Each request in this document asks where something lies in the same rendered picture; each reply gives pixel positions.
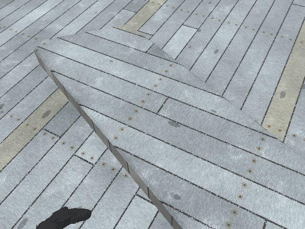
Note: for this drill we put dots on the left robot hand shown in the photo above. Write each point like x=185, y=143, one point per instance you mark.
x=64, y=217

